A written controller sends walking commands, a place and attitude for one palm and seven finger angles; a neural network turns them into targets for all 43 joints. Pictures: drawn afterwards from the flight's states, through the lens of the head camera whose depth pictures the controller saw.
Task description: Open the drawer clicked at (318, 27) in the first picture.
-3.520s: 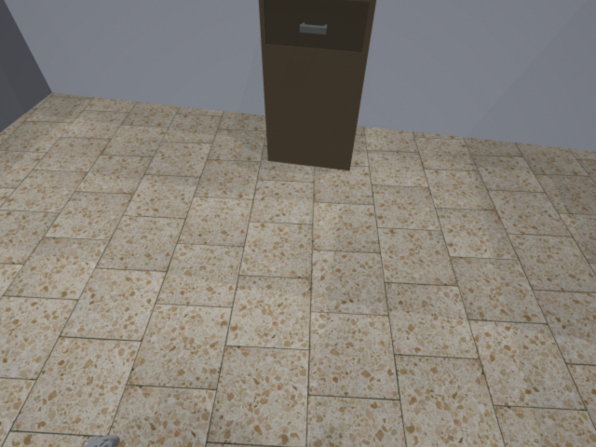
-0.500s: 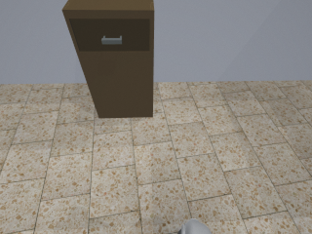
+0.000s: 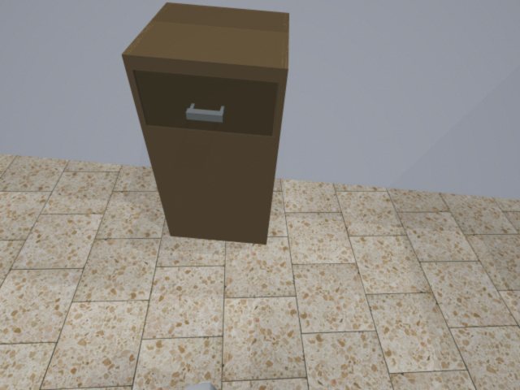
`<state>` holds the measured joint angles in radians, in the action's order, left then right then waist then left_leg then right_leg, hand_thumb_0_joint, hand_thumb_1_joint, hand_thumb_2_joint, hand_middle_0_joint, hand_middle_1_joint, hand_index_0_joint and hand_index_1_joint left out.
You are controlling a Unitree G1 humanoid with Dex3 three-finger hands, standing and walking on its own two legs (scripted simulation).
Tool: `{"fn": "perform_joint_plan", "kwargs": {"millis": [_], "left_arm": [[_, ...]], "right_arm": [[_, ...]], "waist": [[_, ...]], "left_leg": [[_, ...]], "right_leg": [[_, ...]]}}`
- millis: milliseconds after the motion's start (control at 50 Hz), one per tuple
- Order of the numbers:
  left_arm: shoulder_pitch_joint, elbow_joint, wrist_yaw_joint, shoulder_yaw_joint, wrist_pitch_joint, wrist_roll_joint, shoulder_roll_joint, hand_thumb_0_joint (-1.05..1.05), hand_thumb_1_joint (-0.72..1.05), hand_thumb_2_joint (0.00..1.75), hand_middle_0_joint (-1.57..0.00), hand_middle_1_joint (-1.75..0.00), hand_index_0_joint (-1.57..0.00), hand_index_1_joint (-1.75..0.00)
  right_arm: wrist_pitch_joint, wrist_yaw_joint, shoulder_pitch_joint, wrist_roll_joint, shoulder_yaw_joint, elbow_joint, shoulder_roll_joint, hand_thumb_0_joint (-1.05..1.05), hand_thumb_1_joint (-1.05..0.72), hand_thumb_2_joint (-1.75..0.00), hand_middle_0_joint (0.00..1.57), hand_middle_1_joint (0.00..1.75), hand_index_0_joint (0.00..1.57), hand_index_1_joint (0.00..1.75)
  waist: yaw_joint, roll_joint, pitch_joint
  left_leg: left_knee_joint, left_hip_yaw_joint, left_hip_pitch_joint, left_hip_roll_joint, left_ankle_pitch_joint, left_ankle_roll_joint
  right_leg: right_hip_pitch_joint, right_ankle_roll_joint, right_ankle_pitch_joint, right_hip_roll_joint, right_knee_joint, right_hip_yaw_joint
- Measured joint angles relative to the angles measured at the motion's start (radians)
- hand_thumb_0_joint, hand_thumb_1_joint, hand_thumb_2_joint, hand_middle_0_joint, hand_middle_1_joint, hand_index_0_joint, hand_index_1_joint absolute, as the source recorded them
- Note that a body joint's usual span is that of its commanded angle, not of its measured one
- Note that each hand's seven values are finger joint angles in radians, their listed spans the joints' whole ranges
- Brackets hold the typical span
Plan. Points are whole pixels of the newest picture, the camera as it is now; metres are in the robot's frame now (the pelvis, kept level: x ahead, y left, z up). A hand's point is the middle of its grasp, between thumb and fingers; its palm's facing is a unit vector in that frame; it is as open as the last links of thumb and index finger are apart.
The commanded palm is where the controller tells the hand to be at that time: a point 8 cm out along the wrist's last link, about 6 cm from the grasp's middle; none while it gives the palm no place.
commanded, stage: take the last steps up to it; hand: left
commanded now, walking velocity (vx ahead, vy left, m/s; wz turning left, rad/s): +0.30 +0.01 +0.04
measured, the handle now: (206, 111) +0.84 +0.22 -0.05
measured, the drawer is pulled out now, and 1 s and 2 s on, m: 0.00 0.00 0.00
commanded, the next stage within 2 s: come to a stop and stand still in 0.76 s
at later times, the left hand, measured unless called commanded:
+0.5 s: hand (173, 340) +0.23 +0.18 -0.16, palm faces -0.01 -0.98 -0.22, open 7.3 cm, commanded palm none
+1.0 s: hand (195, 337) +0.25 +0.14 -0.18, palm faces +0.12 -0.98 -0.14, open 7.3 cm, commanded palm none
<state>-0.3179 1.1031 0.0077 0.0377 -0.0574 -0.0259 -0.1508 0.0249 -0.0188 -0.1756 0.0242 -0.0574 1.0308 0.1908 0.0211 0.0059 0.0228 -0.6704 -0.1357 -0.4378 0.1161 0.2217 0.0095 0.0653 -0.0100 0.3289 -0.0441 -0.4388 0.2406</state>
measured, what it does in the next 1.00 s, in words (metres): walks ahead: left foot, then right foot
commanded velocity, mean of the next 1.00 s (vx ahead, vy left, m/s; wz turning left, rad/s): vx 0.15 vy -0.01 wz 0.02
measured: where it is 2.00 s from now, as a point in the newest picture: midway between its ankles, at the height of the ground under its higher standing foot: outside the picture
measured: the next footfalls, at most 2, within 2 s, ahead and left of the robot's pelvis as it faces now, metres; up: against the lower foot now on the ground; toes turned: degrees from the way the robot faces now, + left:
left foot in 0.04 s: +0.14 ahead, +0.11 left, +0.00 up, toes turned +10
right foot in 0.54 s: +0.28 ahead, -0.13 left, +0.00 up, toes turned -9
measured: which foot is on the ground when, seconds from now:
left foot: up 0.00-0.02, down 0.04-0.54, up 0.56-0.94, down 0.96-1.00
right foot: down 0.00-0.04, up 0.06-0.52, down 0.54-1.00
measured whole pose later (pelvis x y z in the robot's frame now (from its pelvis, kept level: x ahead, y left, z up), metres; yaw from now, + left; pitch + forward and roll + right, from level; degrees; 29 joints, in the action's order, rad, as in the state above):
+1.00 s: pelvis +0.31 -0.01 +0.00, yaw +1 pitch -2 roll -1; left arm -0.37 1.14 0.03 0.02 -0.01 -0.01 -0.13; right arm 0.03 0.01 -0.13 0.02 -0.02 1.04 0.17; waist 0.06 -0.02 0.04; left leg -0.55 -0.11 -0.31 0.06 0.17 -0.02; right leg 0.09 -0.01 0.37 -0.04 -0.50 0.15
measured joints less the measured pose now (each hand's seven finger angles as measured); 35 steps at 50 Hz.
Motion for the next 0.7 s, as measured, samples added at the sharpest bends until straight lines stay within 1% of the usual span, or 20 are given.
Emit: {"fn": "perform_joint_plan", "kwargs": {"millis": [20, 40, 60, 80, 100, 120, 140, 180, 240, 320, 400, 480, 520, 540, 560, 600, 620, 640, 660, 700], "left_arm": [[-0.018, 0.006, -0.001, 0.001, 0.005, 0.000, 0.000, 0.00, 0.92, 0.90, -0.20, -0.30, -0.20, -0.30], [-0.037, 0.010, -0.003, 0.003, 0.012, 0.002, 0.000, 0.00, 0.92, 0.90, -0.20, -0.30, -0.20, -0.30], [-0.042, 0.018, -0.005, 0.005, 0.023, 0.006, -0.004, 0.00, 0.92, 0.90, -0.20, -0.30, -0.20, -0.30], [-0.042, 0.023, -0.006, 0.006, 0.036, 0.007, -0.007, 0.00, 0.91, 0.90, -0.20, -0.30, -0.20, -0.30], [-0.040, 0.026, -0.007, 0.006, 0.045, 0.007, -0.009, 0.00, 0.91, 0.90, -0.20, -0.30, -0.20, -0.30], [-0.036, 0.027, -0.009, 0.008, 0.050, 0.006, -0.011, 0.00, 0.91, 0.90, -0.20, -0.30, -0.20, -0.30], [-0.030, 0.027, -0.012, 0.010, 0.051, 0.005, -0.014, 0.00, 0.91, 0.90, -0.20, -0.30, -0.20, -0.30], [-0.014, 0.018, -0.015, 0.015, 0.051, 0.000, -0.017, 0.01, 0.91, 0.90, -0.20, -0.30, -0.20, -0.30], [0.009, -0.004, -0.015, 0.018, 0.051, -0.002, -0.016, 0.01, 0.91, 0.90, -0.20, -0.30, -0.20, -0.30], [0.044, -0.026, -0.013, 0.022, 0.057, -0.003, -0.014, 0.00, 0.91, 0.90, -0.20, -0.30, -0.20, -0.30], [0.085, -0.036, -0.011, 0.026, 0.066, -0.002, -0.015, 0.01, 0.92, 0.90, -0.20, -0.30, -0.20, -0.30], [0.122, -0.053, -0.017, 0.026, 0.063, -0.001, -0.013, 0.01, 0.92, 0.90, -0.20, -0.30, -0.20, -0.30], [0.134, -0.064, -0.018, 0.024, 0.050, -0.001, -0.010, 0.01, 0.92, 0.90, -0.20, -0.30, -0.20, -0.30], [0.138, -0.070, -0.018, 0.022, 0.038, -0.002, -0.010, 0.01, 0.92, 0.90, -0.20, -0.30, -0.20, -0.30], [0.147, -0.072, -0.016, 0.021, 0.024, -0.003, -0.003, 0.00, 0.92, 0.90, -0.20, -0.30, -0.20, -0.30], [0.147, -0.079, -0.011, 0.013, 0.004, 0.003, 0.012, 0.00, 0.91, 0.90, -0.20, -0.30, -0.20, -0.30], [0.140, -0.081, -0.007, 0.010, 0.000, 0.005, 0.020, 0.00, 0.91, 0.90, -0.20, -0.30, -0.20, -0.30], [0.131, -0.084, 0.005, 0.020, -0.005, 0.012, 0.024, 0.00, 0.93, 0.90, -0.20, -0.30, -0.20, -0.30], [0.123, -0.085, 0.014, 0.025, -0.009, 0.014, 0.022, -0.01, 0.94, 0.90, -0.20, -0.30, -0.20, -0.30], [0.101, -0.078, 0.019, 0.026, -0.013, 0.011, 0.014, -0.02, 0.96, 0.90, -0.20, -0.30, -0.20, -0.30]], "right_arm": [[0.005, -0.002, 0.001, 0.001, 0.002, -0.007, 0.000, 0.00, -0.93, -0.90, 0.20, 0.30, 0.20, 0.30], [0.015, -0.002, 0.001, 0.004, 0.005, -0.015, 0.001, 0.00, -0.92, -0.90, 0.20, 0.30, 0.20, 0.30], [0.024, 0.001, 0.004, 0.008, 0.005, -0.021, -0.005, 0.00, -0.92, -0.90, 0.20, 0.30, 0.20, 0.30], [0.031, 0.006, 0.006, 0.009, 0.008, -0.026, -0.011, 0.00, -0.92, -0.89, 0.20, 0.30, 0.20, 0.30], [0.034, 0.012, 0.002, 0.009, 0.012, -0.029, -0.017, 0.00, -0.92, -0.89, 0.20, 0.30, 0.20, 0.30], [0.035, 0.018, -0.006, 0.007, 0.015, -0.029, -0.023, 0.00, -0.92, -0.89, 0.20, 0.30, 0.20, 0.30], [0.036, 0.023, -0.017, 0.006, 0.018, -0.026, -0.030, 0.00, -0.92, -0.89, 0.20, 0.30, 0.20, 0.30], [0.039, 0.038, -0.044, 0.002, 0.014, -0.010, -0.039, 0.00, -0.93, -0.89, 0.20, 0.30, 0.20, 0.30], [0.038, 0.043, -0.091, -0.002, 0.014, 0.022, -0.036, -0.01, -0.94, -0.89, 0.20, 0.30, 0.20, 0.30], [0.032, 0.041, -0.151, -0.003, 0.018, 0.061, -0.048, 0.00, -0.93, -0.89, 0.20, 0.30, 0.20, 0.30], [0.027, 0.037, -0.200, 0.000, 0.017, 0.092, -0.066, 0.00, -0.92, -0.89, 0.20, 0.30, 0.20, 0.30], [0.020, 0.033, -0.238, 0.006, 0.015, 0.115, -0.075, 0.00, -0.91, -0.89, 0.20, 0.30, 0.20, 0.30], [0.014, 0.032, -0.254, 0.007, 0.015, 0.125, -0.076, 0.00, -0.91, -0.89, 0.20, 0.30, 0.20, 0.30], [0.013, 0.031, -0.263, 0.004, 0.015, 0.130, -0.076, 0.00, -0.91, -0.89, 0.20, 0.30, 0.20, 0.30], [0.008, 0.030, -0.261, 0.000, 0.015, 0.136, -0.072, 0.00, -0.91, -0.89, 0.20, 0.30, 0.20, 0.30], [-0.011, 0.024, -0.245, -0.002, 0.017, 0.141, -0.063, 0.00, -0.91, -0.89, 0.20, 0.30, 0.20, 0.30], [-0.017, 0.023, -0.232, -0.002, 0.014, 0.140, -0.058, 0.00, -0.91, -0.89, 0.20, 0.30, 0.20, 0.30], [-0.020, 0.022, -0.219, -0.001, 0.011, 0.135, -0.053, 0.00, -0.91, -0.89, 0.20, 0.30, 0.20, 0.30], [-0.021, 0.021, -0.204, 0.000, 0.008, 0.127, -0.047, 0.00, -0.91, -0.89, 0.20, 0.30, 0.20, 0.30], [-0.020, 0.022, -0.168, 0.003, 0.002, 0.105, -0.035, 0.00, -0.91, -0.89, 0.20, 0.30, 0.20, 0.30]], "waist": [[0.004, -0.006, 0.000], [0.005, -0.011, -0.002], [0.003, -0.026, 0.005], [0.003, -0.036, 0.014], [0.002, -0.040, 0.020], [0.000, -0.042, 0.023], [-0.003, -0.043, 0.025], [-0.006, -0.043, 0.023], [-0.007, -0.035, 0.014], [-0.017, -0.026, 0.006], [-0.038, -0.017, 0.006], [-0.062, -0.002, 0.009], [-0.066, 0.006, 0.011], [-0.065, 0.009, 0.011], [-0.062, 0.024, 0.018], [-0.058, 0.039, 0.024], [-0.053, 0.040, 0.022], [-0.048, 0.041, 0.017], [-0.043, 0.042, 0.012], [-0.038, 0.040, 0.003]], "left_leg": [[0.043, -0.009, 0.036, -0.008, -0.003, -0.005], [0.078, -0.010, 0.063, -0.017, -0.003, -0.023], [0.055, -0.017, 0.059, -0.031, 0.004, -0.046], [0.035, -0.025, 0.061, -0.040, 0.015, -0.063], [0.034, -0.032, 0.071, -0.047, 0.023, -0.073], [0.048, -0.037, 0.087, -0.053, 0.024, -0.078], [0.074, -0.041, 0.108, -0.061, 0.019, -0.079], [0.141, -0.046, 0.153, -0.080, 0.002, -0.078], [0.232, -0.051, 0.216, -0.100, -0.019, -0.081], [0.307, -0.053, 0.285, -0.117, -0.022, -0.076], [0.334, -0.053, 0.339, -0.120, 0.001, -0.059], [0.308, -0.053, 0.371, -0.106, 0.054, -0.030], [0.256, -0.052, 0.374, -0.090, 0.103, -0.009], [0.203, -0.049, 0.363, -0.080, 0.140, 0.000], [0.113, -0.036, 0.333, -0.059, 0.180, -0.006], [-0.140, 0.020, 0.231, -0.051, 0.257, -0.021], [-0.249, 0.039, 0.178, -0.050, 0.248, -0.025], [-0.326, 0.051, 0.128, -0.046, 0.218, -0.026], [-0.370, 0.059, 0.086, -0.039, 0.181, -0.023], [-0.384, 0.063, 0.022, -0.026, 0.126, -0.013]], "right_leg": [[-0.004, -0.011, 0.027, -0.008, -0.029, -0.001], [0.008, -0.015, 0.064, -0.019, -0.083, -0.005], [0.043, -0.011, 0.114, -0.036, -0.185, -0.025], [0.093, -0.004, 0.157, -0.039, -0.316, -0.064], [0.150, 0.003, 0.172, -0.034, -0.449, -0.098], [0.205, 0.007, 0.158, -0.032, -0.560, -0.120], [0.254, 0.009, 0.128, -0.034, -0.637, -0.134], [0.328, 0.005, 0.064, -0.046, -0.692, -0.151], [0.397, -0.007, -0.004, -0.068, -0.652, -0.163], [0.433, -0.022, -0.062, -0.087, -0.541, -0.172], [0.416, -0.025, -0.076, -0.091, -0.394, -0.167], [0.362, -0.014, -0.060, -0.073, -0.253, -0.151], [0.306, -0.007, -0.086, -0.054, -0.160, -0.134], [0.278, 0.007, -0.113, -0.045, -0.118, -0.128], [0.276, 0.026, -0.120, -0.032, -0.136, -0.118], [0.257, 0.050, -0.086, -0.018, -0.159, -0.096], [0.238, 0.055, -0.076, -0.013, -0.144, -0.089], [0.215, 0.057, -0.076, -0.007, -0.116, -0.081], [0.192, 0.054, -0.084, 0.000, -0.083, -0.075], [0.150, 0.057, -0.099, 0.010, -0.022, -0.067]]}}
